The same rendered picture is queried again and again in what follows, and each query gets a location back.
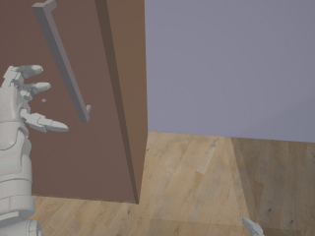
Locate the robot left hand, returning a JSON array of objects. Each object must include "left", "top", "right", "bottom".
[{"left": 0, "top": 65, "right": 69, "bottom": 133}]

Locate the handle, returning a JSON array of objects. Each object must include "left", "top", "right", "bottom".
[{"left": 31, "top": 0, "right": 92, "bottom": 123}]

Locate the left robot upper arm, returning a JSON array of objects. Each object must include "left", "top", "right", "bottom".
[{"left": 0, "top": 219, "right": 43, "bottom": 236}]

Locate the robot right hand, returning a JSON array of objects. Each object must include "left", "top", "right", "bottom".
[{"left": 242, "top": 217, "right": 265, "bottom": 236}]

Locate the left robot forearm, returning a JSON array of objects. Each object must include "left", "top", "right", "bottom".
[{"left": 0, "top": 121, "right": 35, "bottom": 228}]

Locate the wardrobe door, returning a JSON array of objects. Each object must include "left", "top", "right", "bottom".
[{"left": 0, "top": 0, "right": 135, "bottom": 202}]

